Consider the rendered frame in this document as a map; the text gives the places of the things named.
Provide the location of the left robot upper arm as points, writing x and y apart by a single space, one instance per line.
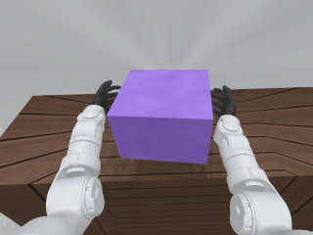
72 203

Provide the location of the pedestal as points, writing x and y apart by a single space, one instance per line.
147 197

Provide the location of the robot left hand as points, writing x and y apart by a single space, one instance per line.
102 95

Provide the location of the left robot forearm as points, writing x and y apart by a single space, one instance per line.
84 146

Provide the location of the right robot forearm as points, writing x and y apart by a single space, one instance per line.
243 172

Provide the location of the carton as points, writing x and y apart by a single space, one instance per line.
163 115

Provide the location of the robot right hand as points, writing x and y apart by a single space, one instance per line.
228 107

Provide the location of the right robot upper arm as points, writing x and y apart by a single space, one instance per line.
261 213

